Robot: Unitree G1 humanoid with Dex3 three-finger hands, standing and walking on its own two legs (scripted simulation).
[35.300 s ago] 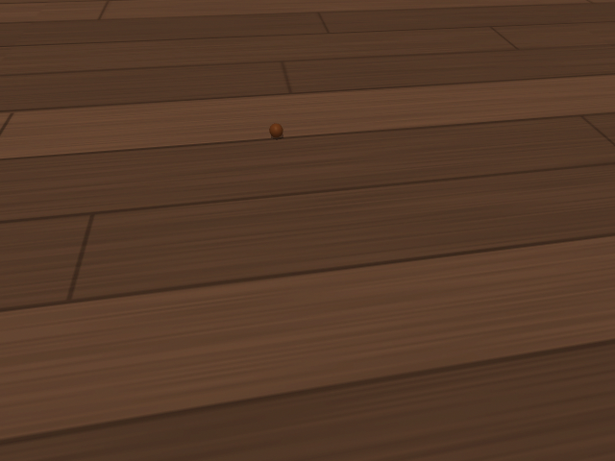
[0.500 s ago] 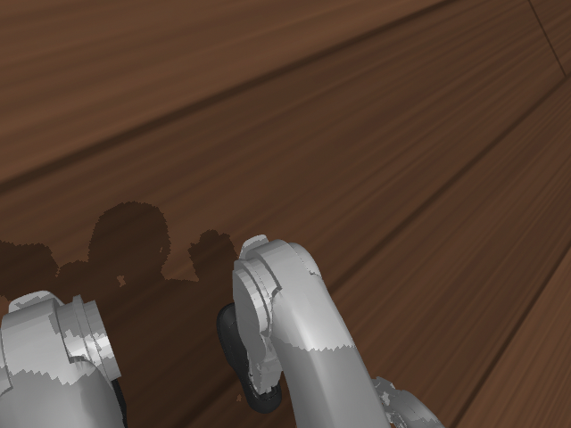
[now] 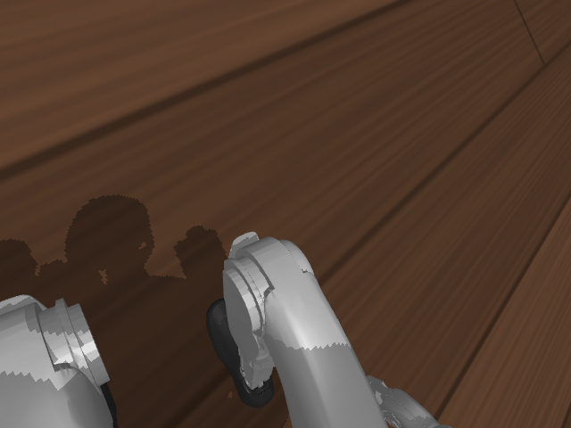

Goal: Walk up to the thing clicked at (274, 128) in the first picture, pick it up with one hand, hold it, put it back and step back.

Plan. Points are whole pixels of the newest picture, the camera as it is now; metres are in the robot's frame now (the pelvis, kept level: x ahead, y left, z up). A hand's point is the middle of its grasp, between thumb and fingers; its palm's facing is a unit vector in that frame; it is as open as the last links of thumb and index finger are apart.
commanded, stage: rest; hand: left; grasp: from above
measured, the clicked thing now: out of the picture +0.45 +0.33 -0.27
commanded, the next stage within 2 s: open in 0.06 s
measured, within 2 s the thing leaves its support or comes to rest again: neither
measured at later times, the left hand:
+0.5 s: hand out of the picture +0.44 +0.33 -0.24, palm faces -0.41 -0.16 -0.90, open 11.0 cm
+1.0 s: hand out of the picture +0.44 +0.33 -0.24, palm faces -0.42 -0.17 -0.89, open 13.8 cm
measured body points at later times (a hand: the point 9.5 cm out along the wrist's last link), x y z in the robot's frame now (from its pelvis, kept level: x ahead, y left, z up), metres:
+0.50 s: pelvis +0.00 +0.00 +0.00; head +0.26 +0.13 +0.34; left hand +0.46 +0.33 -0.19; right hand +0.05 -0.25 -0.05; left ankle +0.07 +0.13 -0.27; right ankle +0.11 -0.11 -0.27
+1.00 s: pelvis +0.00 +0.00 +0.00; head +0.26 +0.13 +0.34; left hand +0.46 +0.33 -0.19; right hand +0.05 -0.25 -0.05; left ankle +0.07 +0.13 -0.27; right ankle +0.11 -0.11 -0.27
